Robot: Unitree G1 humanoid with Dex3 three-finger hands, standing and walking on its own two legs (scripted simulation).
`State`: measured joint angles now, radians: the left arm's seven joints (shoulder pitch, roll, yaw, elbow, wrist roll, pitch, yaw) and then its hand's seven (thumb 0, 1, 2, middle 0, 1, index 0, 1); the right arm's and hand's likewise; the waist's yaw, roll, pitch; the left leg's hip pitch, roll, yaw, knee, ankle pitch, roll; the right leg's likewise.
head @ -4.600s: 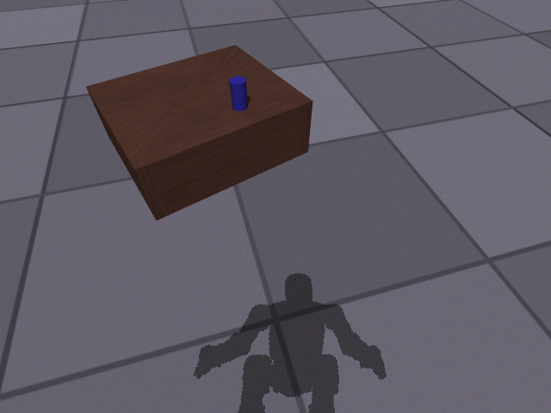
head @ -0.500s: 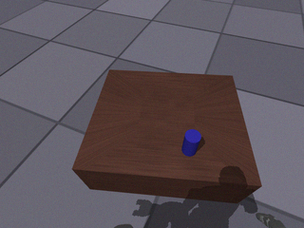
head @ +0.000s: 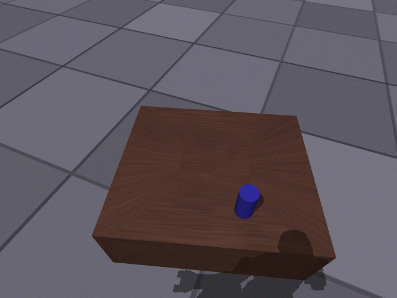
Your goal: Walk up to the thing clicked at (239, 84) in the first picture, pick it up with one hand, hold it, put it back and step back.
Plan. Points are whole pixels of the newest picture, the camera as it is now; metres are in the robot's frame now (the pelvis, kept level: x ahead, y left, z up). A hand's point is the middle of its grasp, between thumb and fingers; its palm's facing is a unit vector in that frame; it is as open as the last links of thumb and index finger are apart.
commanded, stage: walk up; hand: right
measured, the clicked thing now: (246, 202) +0.53 -0.18 -0.38
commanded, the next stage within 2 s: stand in 0.62 s
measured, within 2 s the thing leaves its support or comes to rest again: neither
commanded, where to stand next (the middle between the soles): +0.07 +0.03 m, yaw +0 degrees
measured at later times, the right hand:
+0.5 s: hand out of the picture +0.10 -0.26 -0.15, palm faces +0.00 +0.95 -0.33, open 7.4 cm
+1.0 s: hand out of the picture +0.10 -0.27 -0.15, palm faces +0.00 +0.94 -0.34, open 7.4 cm
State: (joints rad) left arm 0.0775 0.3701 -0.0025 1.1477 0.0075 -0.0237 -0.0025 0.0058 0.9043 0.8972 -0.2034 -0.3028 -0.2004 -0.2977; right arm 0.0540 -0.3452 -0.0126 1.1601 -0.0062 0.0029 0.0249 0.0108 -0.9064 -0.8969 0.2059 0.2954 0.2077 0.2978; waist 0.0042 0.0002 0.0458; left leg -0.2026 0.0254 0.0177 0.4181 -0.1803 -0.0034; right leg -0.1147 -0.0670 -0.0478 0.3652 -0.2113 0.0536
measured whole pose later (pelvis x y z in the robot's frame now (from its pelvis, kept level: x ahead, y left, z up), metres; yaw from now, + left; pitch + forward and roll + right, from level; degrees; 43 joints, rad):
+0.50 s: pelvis +0.01 +0.00 +0.00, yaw +0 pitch -2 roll +0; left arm 0.08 0.36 0.01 1.16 0.02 -0.02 0.00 0.01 0.90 0.90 -0.20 -0.30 -0.20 -0.30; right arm 0.06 -0.35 -0.03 1.17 -0.01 0.01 0.02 0.01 -0.91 -0.90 0.20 0.30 0.21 0.30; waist 0.00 0.01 0.04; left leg -0.16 0.02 0.02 0.35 -0.17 -0.01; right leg -0.08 -0.07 -0.05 0.31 -0.21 0.05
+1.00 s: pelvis +0.02 -0.01 +0.00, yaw +0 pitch -2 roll +0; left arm 0.08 0.35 0.01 1.13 0.01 -0.01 -0.01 0.01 0.90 0.90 -0.20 -0.30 -0.20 -0.30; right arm 0.06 -0.34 -0.01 1.15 -0.01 -0.01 0.01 0.01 -0.91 -0.90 0.20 0.30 0.21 0.30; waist -0.01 -0.01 0.06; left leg -0.14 0.04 0.02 0.32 -0.15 -0.02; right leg -0.06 -0.06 -0.05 0.30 -0.20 0.04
